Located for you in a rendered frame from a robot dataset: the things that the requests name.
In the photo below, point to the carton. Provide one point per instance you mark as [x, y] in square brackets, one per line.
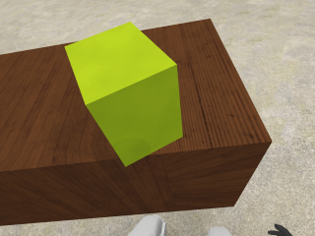
[131, 88]

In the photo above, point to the robot right hand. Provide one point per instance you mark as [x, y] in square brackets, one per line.
[282, 231]

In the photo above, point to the robot left thigh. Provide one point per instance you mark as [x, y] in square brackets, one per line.
[150, 225]

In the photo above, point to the pedestal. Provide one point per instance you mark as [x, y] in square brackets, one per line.
[56, 164]

